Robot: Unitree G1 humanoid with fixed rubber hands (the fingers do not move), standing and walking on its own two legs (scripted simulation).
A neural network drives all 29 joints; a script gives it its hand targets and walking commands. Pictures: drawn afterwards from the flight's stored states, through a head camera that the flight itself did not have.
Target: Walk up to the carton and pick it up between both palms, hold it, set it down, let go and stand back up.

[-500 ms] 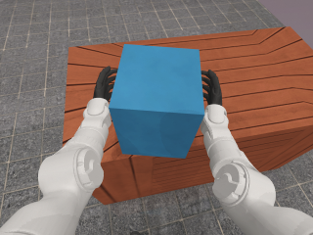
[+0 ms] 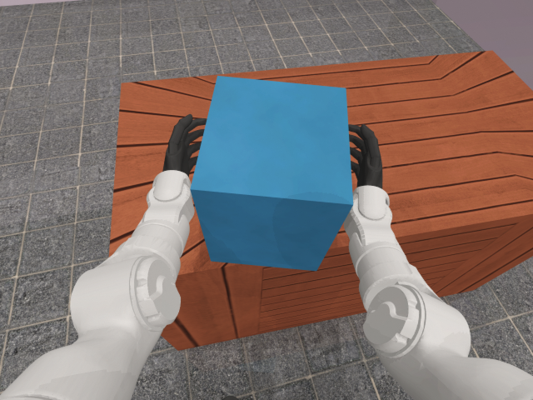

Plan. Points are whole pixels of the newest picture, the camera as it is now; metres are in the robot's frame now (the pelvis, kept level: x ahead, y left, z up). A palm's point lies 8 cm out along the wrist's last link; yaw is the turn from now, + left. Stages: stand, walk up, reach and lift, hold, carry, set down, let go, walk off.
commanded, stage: reach and lift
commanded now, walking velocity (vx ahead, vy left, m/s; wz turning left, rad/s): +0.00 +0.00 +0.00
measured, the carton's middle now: (271, 183) +0.45 -0.01 +0.02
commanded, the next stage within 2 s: none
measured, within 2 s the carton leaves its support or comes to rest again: leaves its support in 0.02 s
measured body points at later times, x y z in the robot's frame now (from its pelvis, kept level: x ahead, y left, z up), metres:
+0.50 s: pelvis -0.01 +0.00 +0.00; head +0.04 +0.02 +0.45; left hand +0.44 +0.13 +0.08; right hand +0.40 -0.16 +0.07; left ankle +0.04 +0.10 -0.74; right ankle -0.03 -0.11 -0.74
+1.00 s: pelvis -0.02 +0.00 +0.00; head -0.03 +0.02 +0.45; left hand +0.41 +0.13 +0.12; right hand +0.39 -0.16 +0.12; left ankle +0.04 +0.10 -0.74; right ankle -0.03 -0.11 -0.74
